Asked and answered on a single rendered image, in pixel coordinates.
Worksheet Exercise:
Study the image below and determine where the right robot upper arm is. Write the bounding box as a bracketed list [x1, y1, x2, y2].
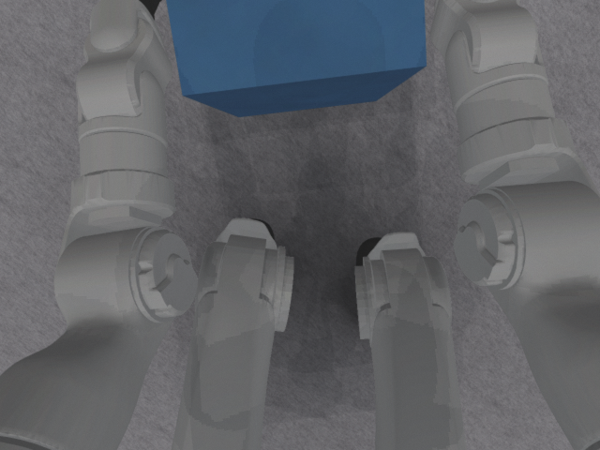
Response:
[453, 181, 600, 450]

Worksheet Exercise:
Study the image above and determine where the left robot upper arm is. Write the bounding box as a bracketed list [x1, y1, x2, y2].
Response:
[0, 226, 198, 450]

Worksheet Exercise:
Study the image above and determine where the left robot foot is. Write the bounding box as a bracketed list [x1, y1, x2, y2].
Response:
[253, 218, 275, 241]

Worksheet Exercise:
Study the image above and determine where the right robot thigh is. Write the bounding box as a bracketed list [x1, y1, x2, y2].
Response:
[354, 248, 467, 450]

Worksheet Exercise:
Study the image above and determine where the robot left hand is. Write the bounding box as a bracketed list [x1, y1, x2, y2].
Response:
[140, 0, 162, 19]

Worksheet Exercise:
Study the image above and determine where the carton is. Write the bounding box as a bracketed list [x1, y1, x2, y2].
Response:
[166, 0, 427, 117]

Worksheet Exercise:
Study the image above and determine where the right robot forearm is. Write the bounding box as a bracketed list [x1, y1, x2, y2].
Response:
[430, 0, 600, 197]

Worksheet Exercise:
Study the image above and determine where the left robot forearm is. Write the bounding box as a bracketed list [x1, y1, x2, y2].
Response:
[54, 0, 175, 304]

